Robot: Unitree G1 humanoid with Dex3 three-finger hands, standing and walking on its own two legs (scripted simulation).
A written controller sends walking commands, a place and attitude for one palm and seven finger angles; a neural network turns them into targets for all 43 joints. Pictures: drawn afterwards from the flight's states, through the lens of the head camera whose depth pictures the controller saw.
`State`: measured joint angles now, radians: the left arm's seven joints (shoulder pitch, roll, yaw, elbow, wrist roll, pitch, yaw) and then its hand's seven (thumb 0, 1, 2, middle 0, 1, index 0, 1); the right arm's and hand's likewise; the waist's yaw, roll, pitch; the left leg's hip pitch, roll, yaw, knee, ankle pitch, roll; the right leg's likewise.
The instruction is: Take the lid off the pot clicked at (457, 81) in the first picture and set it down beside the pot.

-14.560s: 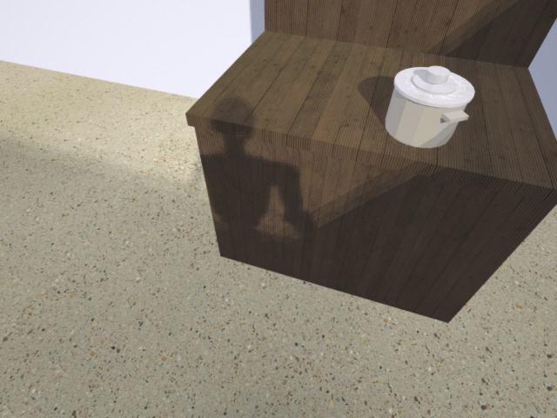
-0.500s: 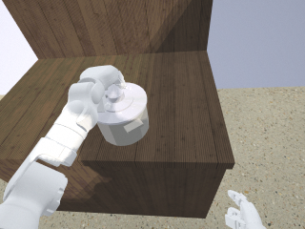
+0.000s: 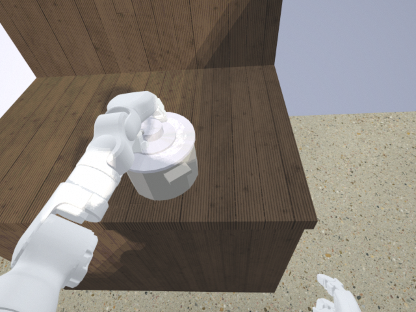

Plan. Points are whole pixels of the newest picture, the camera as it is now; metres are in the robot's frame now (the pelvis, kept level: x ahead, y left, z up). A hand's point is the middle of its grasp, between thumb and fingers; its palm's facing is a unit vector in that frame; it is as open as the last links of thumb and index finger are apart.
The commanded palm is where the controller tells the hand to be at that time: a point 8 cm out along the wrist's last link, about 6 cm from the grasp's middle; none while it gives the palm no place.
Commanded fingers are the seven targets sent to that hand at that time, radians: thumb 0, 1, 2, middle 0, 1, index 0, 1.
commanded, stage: lower the open fingers around the knob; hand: left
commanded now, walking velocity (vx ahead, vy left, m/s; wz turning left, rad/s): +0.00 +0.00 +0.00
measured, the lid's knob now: (150, 130) +0.46 +0.13 +0.12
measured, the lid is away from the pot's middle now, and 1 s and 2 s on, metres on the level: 0.00 0.00 0.00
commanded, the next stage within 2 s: close the fingers and squeeze the knob in 0.22 s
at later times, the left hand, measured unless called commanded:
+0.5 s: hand (140, 133) +0.43 +0.14 +0.13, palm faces -0.27 -0.07 -0.96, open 9.9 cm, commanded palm +0.41 +0.14 +0.19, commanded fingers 0.00 -0.10 1.21 -0.68 -0.55 -0.68 -0.55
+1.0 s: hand (146, 135) +0.42 +0.13 +0.13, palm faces -0.25 -0.07 -0.96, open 8.2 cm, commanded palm +0.40 +0.13 +0.19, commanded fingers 0.00 0.22 1.00 -0.73 -0.90 -0.73 -0.90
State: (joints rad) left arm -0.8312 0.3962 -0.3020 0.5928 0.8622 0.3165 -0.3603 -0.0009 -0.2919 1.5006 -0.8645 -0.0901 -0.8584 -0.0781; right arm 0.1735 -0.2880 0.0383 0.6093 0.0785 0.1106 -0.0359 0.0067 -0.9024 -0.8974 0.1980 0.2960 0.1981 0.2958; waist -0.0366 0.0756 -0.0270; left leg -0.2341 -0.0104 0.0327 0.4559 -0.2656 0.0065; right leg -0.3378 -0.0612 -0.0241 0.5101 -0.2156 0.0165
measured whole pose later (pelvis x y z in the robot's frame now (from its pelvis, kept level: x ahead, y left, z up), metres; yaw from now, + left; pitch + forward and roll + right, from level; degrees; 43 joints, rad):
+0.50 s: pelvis +0.01 +0.01 +0.00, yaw +1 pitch +3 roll +1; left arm -0.82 0.36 -0.35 0.55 0.87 0.35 -0.35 0.00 -0.21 1.34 -0.77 -0.24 -0.78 -0.24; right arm 0.14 -0.27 0.05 0.60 0.07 0.12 -0.01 0.01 -0.90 -0.90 0.20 0.30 0.20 0.30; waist -0.02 0.07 -0.04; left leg -0.24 -0.02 0.02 0.46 -0.28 0.02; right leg -0.34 -0.07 -0.03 0.50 -0.22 0.03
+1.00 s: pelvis +0.01 +0.01 +0.00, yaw +1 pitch +3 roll +1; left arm -0.78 0.36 -0.35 0.48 0.86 0.35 -0.35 0.01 0.07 1.10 -0.64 -0.79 -0.69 -0.79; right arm 0.13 -0.27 0.04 0.61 0.07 0.13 0.00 0.01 -0.90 -0.90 0.20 0.30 0.20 0.30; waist -0.01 0.09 -0.04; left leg -0.23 -0.02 0.02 0.46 -0.28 0.01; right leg -0.32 -0.07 -0.04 0.51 -0.23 0.02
